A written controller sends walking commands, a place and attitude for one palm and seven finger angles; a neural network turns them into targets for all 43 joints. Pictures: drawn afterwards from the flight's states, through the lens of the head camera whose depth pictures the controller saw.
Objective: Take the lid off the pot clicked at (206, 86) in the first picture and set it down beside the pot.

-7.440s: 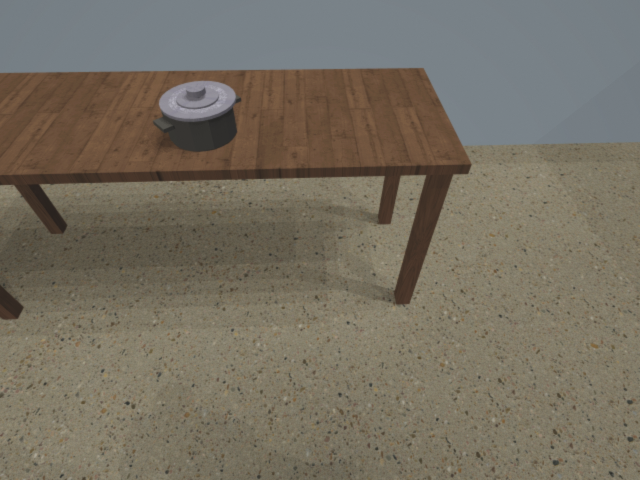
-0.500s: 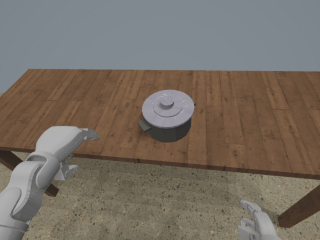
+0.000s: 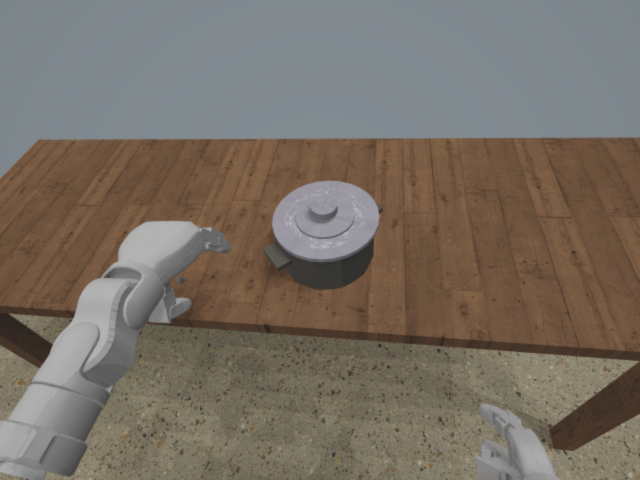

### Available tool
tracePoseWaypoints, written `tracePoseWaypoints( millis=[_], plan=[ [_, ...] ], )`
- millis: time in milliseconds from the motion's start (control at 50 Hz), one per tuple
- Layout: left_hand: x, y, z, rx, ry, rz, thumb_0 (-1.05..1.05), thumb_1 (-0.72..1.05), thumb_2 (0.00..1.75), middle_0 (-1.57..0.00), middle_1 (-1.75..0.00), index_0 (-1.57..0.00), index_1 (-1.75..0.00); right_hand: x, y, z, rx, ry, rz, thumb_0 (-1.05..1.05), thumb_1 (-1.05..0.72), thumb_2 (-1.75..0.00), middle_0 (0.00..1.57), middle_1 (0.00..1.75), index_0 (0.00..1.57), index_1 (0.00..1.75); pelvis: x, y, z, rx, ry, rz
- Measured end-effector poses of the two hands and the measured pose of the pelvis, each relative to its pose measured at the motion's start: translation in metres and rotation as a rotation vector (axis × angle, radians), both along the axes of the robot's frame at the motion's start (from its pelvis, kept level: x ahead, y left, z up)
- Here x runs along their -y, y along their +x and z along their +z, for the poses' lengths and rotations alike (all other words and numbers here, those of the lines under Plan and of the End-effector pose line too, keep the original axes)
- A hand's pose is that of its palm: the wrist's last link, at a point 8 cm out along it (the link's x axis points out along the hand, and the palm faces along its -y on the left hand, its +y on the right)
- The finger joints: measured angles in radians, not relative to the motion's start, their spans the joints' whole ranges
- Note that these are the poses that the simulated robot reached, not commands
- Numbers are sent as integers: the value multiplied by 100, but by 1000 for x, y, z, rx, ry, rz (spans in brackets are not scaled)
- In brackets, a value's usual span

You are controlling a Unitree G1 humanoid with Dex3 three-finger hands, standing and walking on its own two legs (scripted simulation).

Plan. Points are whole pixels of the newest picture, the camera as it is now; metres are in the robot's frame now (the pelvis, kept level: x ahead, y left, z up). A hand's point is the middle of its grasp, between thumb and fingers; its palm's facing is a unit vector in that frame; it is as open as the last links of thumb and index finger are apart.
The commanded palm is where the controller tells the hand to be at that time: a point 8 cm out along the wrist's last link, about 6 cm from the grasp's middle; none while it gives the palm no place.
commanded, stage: move the open hand above the knob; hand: left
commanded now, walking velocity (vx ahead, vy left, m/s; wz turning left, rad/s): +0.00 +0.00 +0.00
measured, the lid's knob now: (324, 207) +0.53 +0.04 +0.01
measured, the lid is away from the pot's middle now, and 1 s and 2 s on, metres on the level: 0.01 0.01 0.01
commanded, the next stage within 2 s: lower the open fingers around the knob in 1.92 s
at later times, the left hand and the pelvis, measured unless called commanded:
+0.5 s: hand (237, 239) +0.40 +0.14 +0.08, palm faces -0.25 -0.03 -0.97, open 10.2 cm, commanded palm +0.39 +0.14 +0.15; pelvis +0.01 -0.01 +0.00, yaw +0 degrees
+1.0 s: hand (292, 207) +0.45 +0.07 +0.09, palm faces -0.29 -0.01 -0.96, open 10.3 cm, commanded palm +0.46 +0.07 +0.15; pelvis +0.01 -0.02 -0.01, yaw -1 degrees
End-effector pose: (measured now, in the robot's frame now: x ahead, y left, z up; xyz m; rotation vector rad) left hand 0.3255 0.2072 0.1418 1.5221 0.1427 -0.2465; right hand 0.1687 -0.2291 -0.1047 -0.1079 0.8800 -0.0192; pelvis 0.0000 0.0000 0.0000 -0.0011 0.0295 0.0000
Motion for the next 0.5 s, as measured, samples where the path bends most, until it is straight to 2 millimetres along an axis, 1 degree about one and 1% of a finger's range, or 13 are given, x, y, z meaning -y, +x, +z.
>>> tracePoseWaypoints(
  millis=[320,500],
  plan=[
    [38,43,-4,-14,8,-3,0,-27,133,-82,-8,-82,-8,9,0,-8,-37,12,-34,1,-90,-90,20,30,19,30,9,7,-2,-23,7,-4],
    [60,68,-1,-7,1,-12,0,-27,133,-82,-8,-82,-8,18,-6,-11,-63,13,-65,1,-90,-90,20,30,19,30,12,11,-3,-39,10,-8]
  ],
)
